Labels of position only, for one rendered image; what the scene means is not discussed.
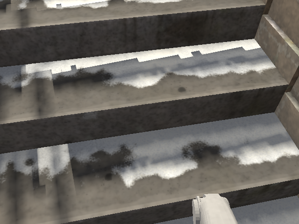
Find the robot right thigh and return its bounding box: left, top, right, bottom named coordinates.
left=192, top=193, right=238, bottom=224

